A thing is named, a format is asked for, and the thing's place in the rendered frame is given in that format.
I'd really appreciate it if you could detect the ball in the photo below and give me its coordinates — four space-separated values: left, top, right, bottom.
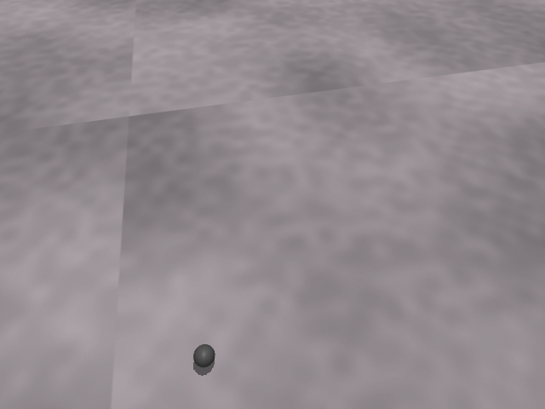
193 344 215 367

